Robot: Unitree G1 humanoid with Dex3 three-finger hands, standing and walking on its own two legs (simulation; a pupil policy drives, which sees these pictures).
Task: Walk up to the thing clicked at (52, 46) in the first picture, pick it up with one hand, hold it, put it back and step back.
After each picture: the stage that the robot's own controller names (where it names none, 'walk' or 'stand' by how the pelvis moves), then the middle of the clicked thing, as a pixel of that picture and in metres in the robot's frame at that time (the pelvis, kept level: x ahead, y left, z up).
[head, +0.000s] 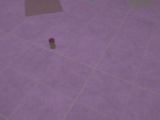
stand; (52, 43) +1.38 +0.37 -0.72
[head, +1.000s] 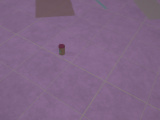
walk; (61, 49) +1.27 +0.20 -0.71
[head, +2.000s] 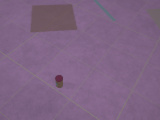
walk; (59, 81) +0.79 +0.18 -0.72
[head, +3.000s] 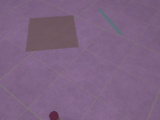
walk; (54, 118) +0.45 +0.22 -0.70
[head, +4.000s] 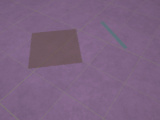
stand; out of the picture +0.33 +0.19 -0.72
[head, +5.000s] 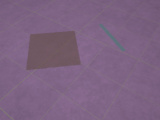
stand; out of the picture +0.32 +0.19 -0.73
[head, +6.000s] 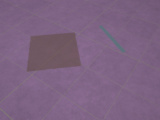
stand; out of the picture +0.33 +0.19 -0.73
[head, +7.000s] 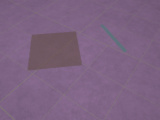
stand; out of the picture +0.32 +0.18 -0.73
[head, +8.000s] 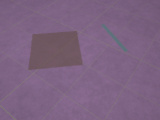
stand; out of the picture +0.32 +0.18 -0.73
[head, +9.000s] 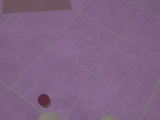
go down; (44, 101) +0.36 +0.20 -0.55
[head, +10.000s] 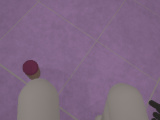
go down; (32, 70) +0.40 +0.24 -0.32
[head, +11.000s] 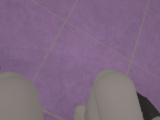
close in; out of the picture +0.37 +0.28 -0.24
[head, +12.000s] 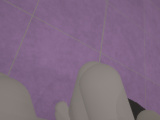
close; out of the picture +0.36 +0.29 -0.21
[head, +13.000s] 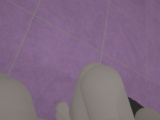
lift; out of the picture +0.35 +0.30 -0.21
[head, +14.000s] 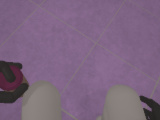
lift; (14, 83) +0.30 +0.24 -0.06
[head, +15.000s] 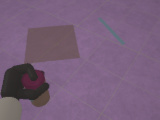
hold; (37, 89) +0.33 +0.17 +0.04
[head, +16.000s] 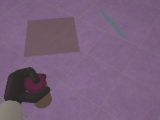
hold; (39, 91) +0.33 +0.17 -0.01
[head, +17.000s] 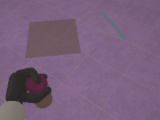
hold; (40, 91) +0.33 +0.17 +0.00
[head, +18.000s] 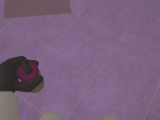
crouch; (31, 78) +0.37 +0.19 -0.07
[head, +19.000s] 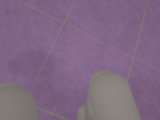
lower; out of the picture +0.42 +0.28 -0.15
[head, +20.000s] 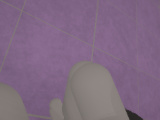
lower; out of the picture +0.38 +0.31 -0.22
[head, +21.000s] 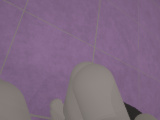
lower; out of the picture +0.38 +0.32 -0.22
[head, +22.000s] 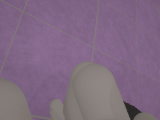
lower; out of the picture +0.38 +0.32 -0.22
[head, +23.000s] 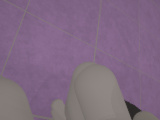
lower; out of the picture +0.37 +0.32 -0.21
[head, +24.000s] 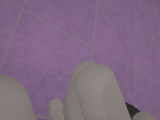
withdraw; out of the picture +0.35 +0.31 -0.22
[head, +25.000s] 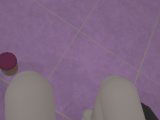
stand; (8, 64) +0.38 +0.28 -0.26
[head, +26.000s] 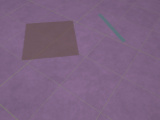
stand; out of the picture +0.34 +0.19 -0.65
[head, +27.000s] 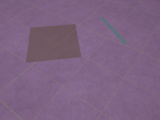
stand; out of the picture +0.36 +0.20 -0.66
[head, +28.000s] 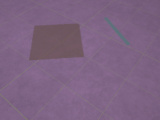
stand; out of the picture +0.36 +0.19 -0.68
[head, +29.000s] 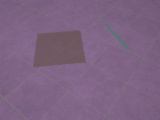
stand; out of the picture +0.38 +0.19 -0.72
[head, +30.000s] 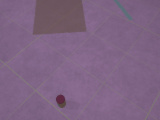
walk; (61, 101) +0.49 +0.18 -0.70
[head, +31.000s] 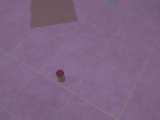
walk; (60, 76) +0.76 +0.27 -0.69
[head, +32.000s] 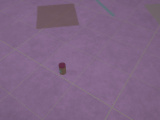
stand; (62, 68) +0.98 +0.22 -0.71
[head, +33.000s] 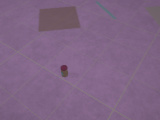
stand; (64, 71) +0.98 +0.21 -0.72
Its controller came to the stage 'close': yes
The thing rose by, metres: 0.70
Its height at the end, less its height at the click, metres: +0.00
